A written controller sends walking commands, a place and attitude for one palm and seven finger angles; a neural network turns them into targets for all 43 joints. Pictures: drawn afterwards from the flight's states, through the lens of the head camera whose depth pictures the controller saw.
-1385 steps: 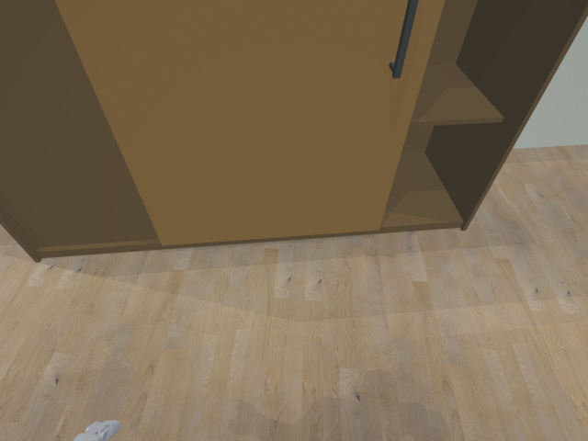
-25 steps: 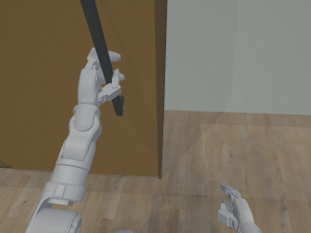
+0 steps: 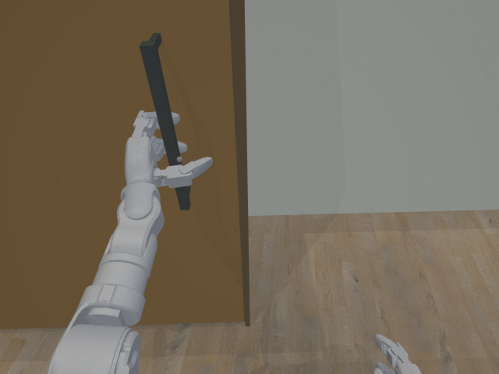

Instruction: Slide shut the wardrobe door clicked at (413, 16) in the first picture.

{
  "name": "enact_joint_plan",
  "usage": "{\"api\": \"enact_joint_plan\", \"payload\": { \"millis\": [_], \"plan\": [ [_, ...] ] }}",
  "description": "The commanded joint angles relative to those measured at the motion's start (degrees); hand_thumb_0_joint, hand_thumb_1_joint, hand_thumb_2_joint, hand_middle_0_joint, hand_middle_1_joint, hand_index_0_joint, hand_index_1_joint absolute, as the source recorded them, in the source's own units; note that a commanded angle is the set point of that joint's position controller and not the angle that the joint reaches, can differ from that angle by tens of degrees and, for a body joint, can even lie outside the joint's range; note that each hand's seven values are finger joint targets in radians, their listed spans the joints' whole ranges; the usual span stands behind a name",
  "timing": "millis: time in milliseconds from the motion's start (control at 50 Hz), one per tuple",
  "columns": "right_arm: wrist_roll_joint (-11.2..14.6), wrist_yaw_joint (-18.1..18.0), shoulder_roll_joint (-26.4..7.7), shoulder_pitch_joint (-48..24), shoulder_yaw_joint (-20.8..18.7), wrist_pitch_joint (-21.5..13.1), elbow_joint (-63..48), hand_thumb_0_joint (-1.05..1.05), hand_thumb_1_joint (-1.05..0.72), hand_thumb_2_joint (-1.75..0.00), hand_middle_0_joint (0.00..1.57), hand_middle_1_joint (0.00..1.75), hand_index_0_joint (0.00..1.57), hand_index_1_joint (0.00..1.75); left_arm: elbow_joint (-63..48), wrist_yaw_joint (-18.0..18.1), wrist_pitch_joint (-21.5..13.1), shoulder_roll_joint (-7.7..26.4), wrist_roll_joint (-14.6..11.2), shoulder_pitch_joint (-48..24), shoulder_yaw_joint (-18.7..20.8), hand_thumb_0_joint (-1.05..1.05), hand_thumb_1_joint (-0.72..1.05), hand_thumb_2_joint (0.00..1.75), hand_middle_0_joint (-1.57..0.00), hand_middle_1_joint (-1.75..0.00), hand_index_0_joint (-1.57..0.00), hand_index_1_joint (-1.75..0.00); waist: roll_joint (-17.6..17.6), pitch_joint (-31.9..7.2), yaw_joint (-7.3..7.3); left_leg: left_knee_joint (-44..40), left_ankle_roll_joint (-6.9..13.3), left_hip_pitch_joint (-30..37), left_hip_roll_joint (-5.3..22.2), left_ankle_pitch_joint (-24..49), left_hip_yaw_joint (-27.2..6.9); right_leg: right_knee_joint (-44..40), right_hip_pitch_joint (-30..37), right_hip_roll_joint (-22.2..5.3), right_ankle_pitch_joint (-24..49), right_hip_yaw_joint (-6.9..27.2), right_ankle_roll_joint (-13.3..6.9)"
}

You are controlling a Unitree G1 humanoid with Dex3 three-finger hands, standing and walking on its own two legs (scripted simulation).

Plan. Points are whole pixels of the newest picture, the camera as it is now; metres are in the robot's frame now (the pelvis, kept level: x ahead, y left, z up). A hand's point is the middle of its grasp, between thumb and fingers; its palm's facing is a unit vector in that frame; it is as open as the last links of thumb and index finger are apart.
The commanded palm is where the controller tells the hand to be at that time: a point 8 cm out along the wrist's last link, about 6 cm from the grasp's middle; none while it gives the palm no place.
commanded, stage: loosen the grip on the handle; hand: left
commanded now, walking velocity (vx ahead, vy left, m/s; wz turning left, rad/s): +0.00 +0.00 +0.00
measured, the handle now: (172, 135) +0.46 +0.15 +0.18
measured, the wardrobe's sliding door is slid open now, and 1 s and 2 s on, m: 0.00 0.00 0.00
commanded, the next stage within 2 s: slip the hand off the handle in 0.30 s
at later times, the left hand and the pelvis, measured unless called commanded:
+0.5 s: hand (180, 167) +0.41 +0.13 +0.15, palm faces +0.13 -0.99 -0.08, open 14.7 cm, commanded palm +0.38 +0.19 +0.16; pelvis +0.02 +0.01 +0.00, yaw +0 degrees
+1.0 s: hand (147, 168) +0.41 +0.19 +0.15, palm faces +0.14 -0.98 -0.10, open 14.7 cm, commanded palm +0.37 +0.24 +0.16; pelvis +0.03 +0.01 +0.00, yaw +1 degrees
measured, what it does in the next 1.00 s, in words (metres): stands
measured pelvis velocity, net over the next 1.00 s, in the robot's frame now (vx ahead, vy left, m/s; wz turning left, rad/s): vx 0.03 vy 0.01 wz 0.02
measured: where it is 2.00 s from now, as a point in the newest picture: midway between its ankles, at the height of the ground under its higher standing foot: outside the picture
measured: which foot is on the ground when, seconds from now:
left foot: down 0.00-1.00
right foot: down 0.00-1.00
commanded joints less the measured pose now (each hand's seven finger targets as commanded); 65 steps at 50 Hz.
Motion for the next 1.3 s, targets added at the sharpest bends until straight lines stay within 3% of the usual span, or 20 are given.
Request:
{"api": "enact_joint_plan", "payload": {
  "millis": [0,80,100,120,180,280,320,360,380,400,500,560,660,740,820,940,980,1060,1180,1280],
  "plan": [
    [0.1,-1.1,-6.3,-5.5,-2.4,-5.0,-7.7,0.0,-0.9,-0.9,0.2,0.3,0.2,0.3,-14.3,-1.5,-8.8,4.5,2.6,-30.4,-5.4,0.0,-0.55,0.2,-0.38,-1.32,-0.38,-1.32,-1.6,-9.2,-0.16,-5.7,2.5,-0.4,-2.1,-10.2,0.2,-7.7,-0.1,1.3,-11.4,1.1,-1.2],
    [0.1,-1.8,-6.6,-3.6,-2.3,-5.8,-6.6,0.0,-0.9,-0.9,0.2,0.3,0.2,0.3,-12.1,-2.3,-7.6,5.2,2.0,-29.7,-4.9,0.0,-0.55,0.2,-0.33,-1.25,-0.33,-1.25,0.1,-12.5,-0.01,-5.6,2.5,-0.6,-2.1,-9.3,-0.6,-7.0,2.2,1.3,-8.5,0.7,-1.4],
    [0.2,-2.1,-7.2,-3.6,-2.3,-5.6,-6.6,0.0,-0.9,-0.9,0.2,0.3,0.2,0.3,-12.3,-2.2,-7.3,12.1,1.8,-28.0,0.9,0.0,-0.55,0.2,-0.32,-1.23,-0.32,-1.23,-1.5,-13.7,1.35,-5.8,2.7,-1.4,-2.1,-8.6,-0.7,-7.6,4.5,1.2,-8.7,1.3,-1.3],
    [0.2,-2.4,-6.9,-4.5,-1.9,-5.5,-6.8,0.0,-0.9,-0.9,0.2,0.3,0.2,0.3,-13.0,-2.6,-6.7,10.2,1.0,-28.7,-0.8,0.0,-0.55,0.2,-0.3,-1.22,-0.3,-1.22,-2.1,-13.2,0.71,-5.8,2.8,-1.6,-2.2,-8.2,-0.1,-8.1,4.8,1.1,-9.0,1.4,-1.0],
    [0.0,-2.8,-7.2,-4.3,-1.9,-5.5,-5.8,0.0,-0.9,-0.9,0.2,0.3,0.2,0.3,-12.0,-2.6,-5.9,10.0,-2.1,-26.4,2.0,0.0,-0.55,0.2,-0.26,-1.17,-0.26,-1.17,-6.5,-11.4,1.41,-6.1,2.8,-2.2,-1.8,-5.2,-0.1,-9.2,6.2,1.2,-7.9,1.0,-0.8],
    [-0.9,-1.8,-6.7,-2.9,-2.7,-5.9,-6.2,0.0,-0.9,-0.9,0.2,0.3,0.2,0.3,-21.2,-1.6,-7.2,5.8,-0.7,-20.5,-1.0,0.0,-0.55,0.2,-0.25,-1.15,-0.25,-1.15,1.3,-17.1,2.86,-4.3,2.1,3.8,-1.3,11.5,0.0,-4.3,8.4,1.7,9.5,-1.2,-1.7],
    [-1.1,-1.3,-6.7,-1.9,-3.0,-5.7,-6.1,0.0,-0.9,-0.9,0.2,0.3,0.2,0.3,-23.8,-1.1,-6.9,5.1,-0.3,-19.0,-1.6,0.0,-0.55,0.2,-0.25,-1.15,-0.25,-1.15,-1.1,-16.8,2.58,-3.7,2.1,4.5,-0.9,14.9,-0.3,-3.8,8.1,1.9,12.9,-1.5,-1.5],
    [-1.2,-1.2,-7.0,-2.1,-3.2,-5.2,-6.3,0.0,-0.9,-0.9,0.2,0.3,0.2,0.3,-26.0,-0.6,-6.2,6.7,0.2,-17.7,-0.4,0.0,-0.55,0.2,-0.25,-1.15,-0.25,-1.15,-2.3,-17.2,2.63,-3.6,2.2,4.2,-1.0,15.2,0.1,-3.8,9.0,1.8,13.9,-1.4,-1.3],
    [-1.3,-1.5,-7.0,-1.0,-3.0,-4.4,-5.0,0.0,-0.9,-0.9,0.2,0.3,0.2,0.3,-18.1,-0.3,-5.1,4.4,0.9,-16.8,-2.6,0.0,-0.55,0.2,-0.25,-1.15,-0.25,-1.15,-5.2,-10.9,0.32,-3.4,2.1,1.6,-0.9,12.5,-0.3,-4.5,5.8,1.9,11.6,-1.7,-0.9],
    [-1.1,-1.3,-7.3,-0.7,-2.8,-3.9,-5.4,0.0,-0.9,-0.9,0.2,0.3,0.2,0.3,-18.1,-0.2,-4.7,4.6,0.8,-16.3,-2.1,0.0,-0.55,0.2,-0.25,-1.15,-0.25,-1.15,-6.1,-9.4,0.96,-3.7,2.1,0.3,-1.0,10.5,-0.5,-5.0,5.0,1.8,9.7,-1.8,-0.8],
    [-1.3,-2.0,-6.5,-3.1,-2.6,-2.3,-7.2,0.0,-0.9,-0.9,0.2,0.3,0.2,0.3,-25.7,-0.7,-5.2,9.2,1.3,-18.8,1.1,0.0,-0.55,0.2,-0.25,-1.15,-0.25,-1.15,1.0,-17.1,2.51,-3.0,2.3,3.6,-1.9,12.4,0.2,-4.0,9.0,1.4,12.3,-0.7,-1.4],
    [-1.2,-2.2,-6.4,-3.2,-2.5,-1.9,-7.2,0.0,-0.9,-0.9,0.2,0.3,0.2,0.3,-26.0,-2.5,-6.3,10.4,-0.3,-17.3,2.6,0.0,-0.55,0.2,-0.25,-1.15,-0.25,-1.15,-0.9,-17.7,2.61,-2.3,2.3,3.5,-1.8,14.0,0.1,-3.6,10.2,1.6,15.2,-0.7,-1.3],
    [-0.6,-2.7,-6.7,-3.7,-2.2,-0.9,-7.4,0.0,-0.9,-0.9,0.2,0.3,0.2,0.3,-22.5,-5.7,-5.4,9.4,-1.6,-14.2,1.5,0.0,-0.55,0.2,-0.25,-1.15,-0.25,-1.15,-2.4,-12.8,1.72,-2.4,2.3,2.0,-1.8,12.4,0.0,-4.4,8.6,1.7,14.5,-1.1,-1.1],
    [-0.3,-2.8,-6.8,-3.5,-2.3,-0.7,-7.8,0.0,-0.9,-0.9,0.2,0.3,0.2,0.3,-24.4,-8.0,-4.7,9.0,-2.3,-14.3,0.6,0.0,-0.55,0.2,-0.25,-1.15,-0.25,-1.15,0.6,-14.1,1.56,-1.8,2.2,3.4,-1.8,13.6,-0.4,-3.9,7.9,1.8,15.1,-1.3,-1.3],
    [-0.1,-3.2,-7.3,-3.4,-2.2,-0.4,-7.8,0.0,-0.9,-0.9,0.2,0.3,0.2,0.3,-23.2,-9.5,-4.6,11.2,-3.4,-14.1,2.6,0.0,-0.55,0.2,-0.25,-1.15,-0.25,-1.15,-2.0,-12.7,1.39,-1.9,2.2,2.1,-1.8,12.1,-1.0,-4.0,7.4,1.9,13.5,-1.6,-1.3],
    [-0.3,-3.7,-7.4,-3.4,-2.1,-0.5,-7.1,0.0,-0.9,-0.9,0.2,0.3,0.2,0.3,-22.8,-9.8,-6.2,14.2,-3.5,-18.3,4.7,0.0,-0.55,0.2,-0.25,-1.15,-0.25,-1.15,-0.6,-13.7,1.23,-1.6,2.2,2.0,-1.9,10.5,-1.4,-3.6,6.5,1.8,11.2,-1.4,-1.3],
    [-0.4,-3.8,-7.7,-3.3,-2.2,-0.4,-7.4,0.0,-0.9,-0.9,0.2,0.3,0.2,0.3,-21.7,-10.0,-6.5,16.9,-3.7,-14.9,7.8,0.0,-0.55,0.2,-0.25,-1.15,-0.25,-1.15,-0.9,-14.5,2.52,-1.7,2.3,1.4,-1.9,10.4,-1.3,-3.6,7.8,1.9,11.0,-1.3,-1.3],
    [-0.3,-3.1,-7.1,-4.0,-2.3,-1.0,-9.0,0.0,-0.9,-0.9,0.2,0.3,0.2,0.3,-25.9,-11.5,-7.0,12.9,-5.1,-7.9,5.8,0.0,-0.55,0.2,-0.25,-1.15,-0.25,-1.15,1.7,-17.4,3.8,-1.3,2.0,2.4,-2.0,14.3,-0.9,-2.3,9.8,1.9,15.4,-1.5,-1.6],
    [-0.3,-2.5,-7.3,-5.1,-2.5,-1.5,-10.6,0.0,-0.9,-0.9,0.2,0.3,0.2,0.3,-33.5,-11.6,-6.1,14.0,-5.5,3.1,7.2,0.0,-0.55,0.2,-0.25,-1.15,-0.25,-1.15,-0.3,-14.4,5.01,-2.0,2.1,1.3,-1.6,14.9,-0.6,-2.5,11.0,2.0,15.7,-1.9,-1.4],
    [-0.1,-2.5,-6.7,-6.8,-2.1,-2.2,-11.4,0.0,-0.9,-0.9,0.2,0.3,0.2,0.3,-41.9,-11.5,-4.9,11.4,-5.7,6.6,3.9,0.0,-0.55,0.2,-0.25,-1.15,-0.25,-1.15,-0.3,-10.1,3.92,-2.5,2.3,1.7,-1.6,11.5,-0.8,-3.6,9.1,2.1,12.1,-2.1,-1.0]
  ]
}}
